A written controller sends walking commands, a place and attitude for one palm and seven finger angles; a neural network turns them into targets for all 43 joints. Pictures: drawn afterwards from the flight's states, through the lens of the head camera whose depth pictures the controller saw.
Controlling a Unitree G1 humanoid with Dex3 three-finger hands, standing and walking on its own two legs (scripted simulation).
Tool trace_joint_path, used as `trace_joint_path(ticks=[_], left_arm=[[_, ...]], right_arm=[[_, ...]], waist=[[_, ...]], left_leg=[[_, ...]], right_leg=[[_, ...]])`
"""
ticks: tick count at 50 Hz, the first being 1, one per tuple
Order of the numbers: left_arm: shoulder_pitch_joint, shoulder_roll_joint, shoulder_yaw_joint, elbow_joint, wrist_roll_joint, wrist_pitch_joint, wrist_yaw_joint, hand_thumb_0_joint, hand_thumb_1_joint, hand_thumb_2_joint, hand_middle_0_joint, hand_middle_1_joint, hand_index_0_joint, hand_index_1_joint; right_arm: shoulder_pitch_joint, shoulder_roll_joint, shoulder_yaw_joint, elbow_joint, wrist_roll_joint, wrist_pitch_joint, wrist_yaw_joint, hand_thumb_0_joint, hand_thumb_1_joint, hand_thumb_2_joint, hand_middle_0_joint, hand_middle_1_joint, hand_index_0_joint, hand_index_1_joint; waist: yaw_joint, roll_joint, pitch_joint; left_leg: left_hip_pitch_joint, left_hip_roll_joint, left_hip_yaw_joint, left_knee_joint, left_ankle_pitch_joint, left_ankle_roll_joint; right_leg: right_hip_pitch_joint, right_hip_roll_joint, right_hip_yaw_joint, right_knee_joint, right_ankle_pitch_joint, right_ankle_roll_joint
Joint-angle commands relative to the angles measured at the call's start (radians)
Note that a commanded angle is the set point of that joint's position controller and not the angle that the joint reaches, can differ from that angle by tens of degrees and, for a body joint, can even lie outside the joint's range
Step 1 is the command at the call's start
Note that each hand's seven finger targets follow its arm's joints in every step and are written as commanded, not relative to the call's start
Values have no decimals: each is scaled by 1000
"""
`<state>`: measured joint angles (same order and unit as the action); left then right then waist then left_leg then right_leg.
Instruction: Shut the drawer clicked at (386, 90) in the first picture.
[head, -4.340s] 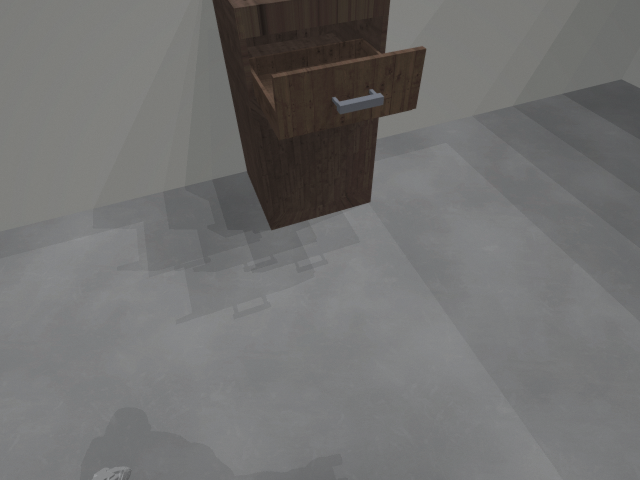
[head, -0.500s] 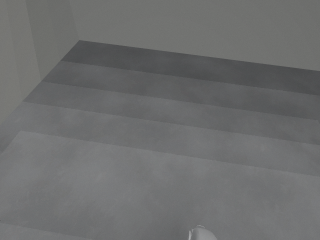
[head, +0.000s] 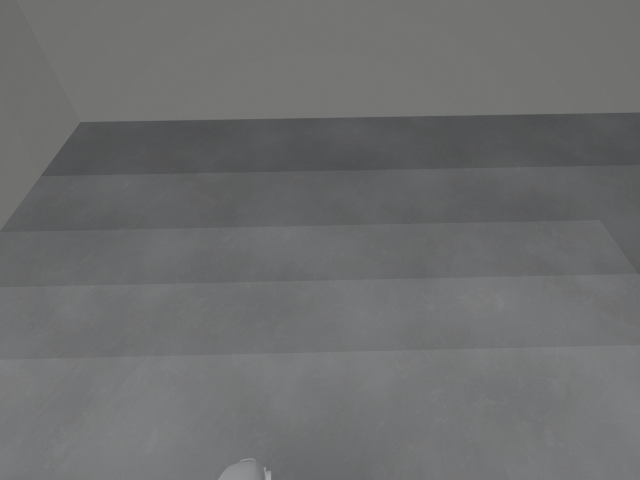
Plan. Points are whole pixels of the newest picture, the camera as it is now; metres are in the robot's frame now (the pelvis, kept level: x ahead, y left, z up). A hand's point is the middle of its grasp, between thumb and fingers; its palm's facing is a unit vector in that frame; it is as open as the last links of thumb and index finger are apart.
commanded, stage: turn to face it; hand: left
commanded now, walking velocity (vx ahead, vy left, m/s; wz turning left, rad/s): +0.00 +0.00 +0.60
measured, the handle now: out of the picture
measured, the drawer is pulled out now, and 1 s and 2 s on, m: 0.27 0.27 0.27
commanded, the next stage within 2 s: none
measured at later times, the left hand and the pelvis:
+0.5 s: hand out of the picture +0.07 +0.26 -0.17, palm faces +0.31 -0.92 -0.24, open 7.4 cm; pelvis +0.06 +0.04 +0.00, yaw +15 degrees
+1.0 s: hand out of the picture +0.00 +0.18 -0.16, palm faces +0.57 -0.78 -0.25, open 7.4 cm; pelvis +0.06 -0.01 +0.00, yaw +35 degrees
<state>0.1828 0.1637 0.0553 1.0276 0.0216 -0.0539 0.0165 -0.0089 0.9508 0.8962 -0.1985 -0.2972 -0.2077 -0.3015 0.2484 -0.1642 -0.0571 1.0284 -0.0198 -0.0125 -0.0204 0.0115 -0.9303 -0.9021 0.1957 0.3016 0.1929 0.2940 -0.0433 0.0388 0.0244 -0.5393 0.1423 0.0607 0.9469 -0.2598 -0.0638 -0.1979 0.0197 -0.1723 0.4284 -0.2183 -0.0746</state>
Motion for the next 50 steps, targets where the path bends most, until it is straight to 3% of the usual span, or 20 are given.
trace_joint_path(ticks=[1,5,7,8,9,10,13,16,19,26,31,32,33,34,35,36,38,40,45,50], left_arm=[[78,115,12,-27,-3,2,6,0,900,900,-200,-300,-200,-300],[96,158,33,-33,0,24,15,0,900,900,-200,-300,-200,-300],[98,166,38,-43,-6,32,14,0,900,900,-200,-300,-200,-300],[101,146,40,-62,-11,39,11,0,900,900,-200,-300,-200,-300],[108,95,30,-102,-22,42,8,0,900,900,-200,-300,-200,-300],[50,121,26,-119,-6,53,17,0,900,900,-200,-300,-200,-300],[13,117,40,-110,-1,60,3,0,900,900,-200,-300,-200,-300],[69,113,42,-95,-3,75,2,0,900,900,-200,-300,-200,-300],[45,112,45,-111,-3,81,3,0,900,900,-200,-300,-200,-300],[-15,121,46,-172,-7,83,8,0,900,900,-200,-300,-200,-300],[81,132,43,-178,-16,71,14,0,900,900,-200,-300,-200,-300],[131,153,48,-172,-14,65,18,0,900,900,-200,-300,-200,-300],[154,234,61,-180,2,54,25,0,900,900,-200,-300,-200,-300],[123,310,67,-205,10,56,25,0,900,900,-200,-300,-200,-300],[60,288,58,-229,1,59,27,0,900,900,-200,-300,-200,-300],[10,264,57,-238,0,52,26,0,900,900,-200,-300,-200,-300],[-59,200,36,-250,-1,47,21,0,900,900,-200,-300,-200,-300],[-23,194,30,-245,0,41,19,0,900,900,-200,-300,-200,-300],[101,240,40,-201,7,48,17,0,900,900,-200,-300,-200,-300],[137,280,55,-180,10,58,13,0,900,900,-200,-300,-200,-300]], right_arm=[[23,-21,8,-24,3,7,18,0,-900,-900,200,300,200,300],[-29,-47,5,-66,1,12,26,0,-900,-900,200,300,200,300],[37,-85,-6,-63,-4,13,27,0,-900,-900,200,300,200,300],[106,-155,-24,-64,-9,8,24,0,-900,-900,200,300,200,300],[154,-248,-42,-72,-11,7,19,0,-900,-900,200,300,200,300],[181,-241,-39,-52,-5,11,7,0,-900,-900,200,300,200,300],[14,-188,-31,-106,-1,6,-2,0,-900,-900,200,300,200,300],[-24,-194,-35,-126,4,1,-1,0,-900,-900,200,300,200,300],[-8,-207,-45,-128,4,7,3,0,-900,-900,200,300,200,300],[-10,-238,-71,-142,-2,26,10,0,-900,-900,200,300,200,300],[-75,-251,-84,-179,-2,40,17,0,-900,-900,200,300,200,300],[-91,-232,-82,-192,5,43,20,0,-900,-900,200,300,200,300],[-85,-169,-76,-206,14,46,28,0,-900,-900,200,300,200,300],[-87,-127,-68,-239,7,42,29,0,-900,-900,200,300,200,300],[-94,-178,-75,-235,-7,48,31,0,-900,-900,200,300,200,300],[-95,-167,-77,-218,-7,55,36,0,-900,-900,200,300,200,300],[-49,-167,-74,-182,-3,63,49,0,-900,-900,200,300,200,300],[-44,-156,-66,-174,-1,66,53,0,-900,-900,200,300,200,300],[-166,-139,-47,-202,3,67,55,0,-900,-900,200,300,200,300],[-202,-138,-30,-218,11,52,52,0,-900,-900,200,300,200,300]], waist=[[49,-165,36],[63,-144,23],[25,-99,-32],[-2,77,-85],[-9,321,-104],[-34,215,-150],[25,60,-65],[40,80,-101],[27,49,-91],[8,101,-75],[55,121,-97],[83,75,-103],[99,-142,-94],[96,-373,-44],[71,-255,-30],[45,-270,-6],[0,-206,36],[16,-221,17],[84,-224,2],[111,-286,-52]], left_leg=[[77,-13,33,-126,-10,4],[137,-32,54,-266,-38,21],[292,-52,58,-405,109,40],[425,55,-100,-491,388,100],[530,289,-385,-554,797,250],[510,303,-440,-582,685,301],[372,185,-318,-628,353,241],[369,121,-242,-641,328,220],[371,108,-275,-654,267,226],[356,90,-378,-637,179,238],[217,33,-421,-566,179,201],[120,-8,-395,-518,94,160],[-54,-117,-288,-329,-84,83],[-162,-224,-95,-74,-299,11],[-103,-161,-147,94,-284,27],[-93,-146,-137,183,-241,24],[-68,-110,-103,275,-121,6],[-64,-107,-65,272,-93,-12],[-18,-103,-5,60,-170,-26],[100,-119,53,-183,-197,-1]], right_leg=[[-5,-313,99,-163,357,-67],[72,-353,74,-45,410,-45],[46,-318,20,131,415,9],[-70,-242,-28,318,222,72],[-285,-111,-44,568,-382,145],[-312,-92,97,726,-460,136],[-369,-133,169,773,-235,144],[-318,-123,164,695,-170,160],[-314,-110,160,624,-167,169],[-282,-77,167,462,-211,169],[-28,-30,147,151,-120,145],[103,-53,152,-9,-39,134],[221,-247,345,-192,-140,76],[145,-504,568,-247,-140,-36],[5,-511,503,-232,-104,-69],[-42,-444,460,-210,-49,-50],[-70,-352,266,-151,88,-21],[-6,-331,181,-114,203,-17],[101,-369,135,-69,350,-37],[167,-392,96,12,499,-33]])
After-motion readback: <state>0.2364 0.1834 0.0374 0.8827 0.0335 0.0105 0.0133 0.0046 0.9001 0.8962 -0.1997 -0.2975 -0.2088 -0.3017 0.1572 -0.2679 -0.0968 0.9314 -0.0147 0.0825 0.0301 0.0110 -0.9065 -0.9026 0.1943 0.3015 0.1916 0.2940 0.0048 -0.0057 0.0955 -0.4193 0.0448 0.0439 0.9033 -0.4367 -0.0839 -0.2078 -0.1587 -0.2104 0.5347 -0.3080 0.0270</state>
